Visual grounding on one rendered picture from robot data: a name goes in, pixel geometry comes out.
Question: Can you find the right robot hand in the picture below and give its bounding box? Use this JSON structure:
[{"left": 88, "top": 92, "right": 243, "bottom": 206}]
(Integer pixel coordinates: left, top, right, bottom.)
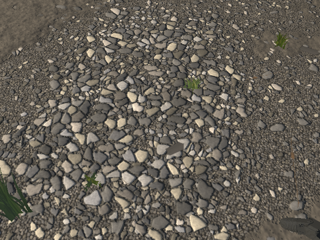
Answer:
[{"left": 280, "top": 217, "right": 320, "bottom": 240}]

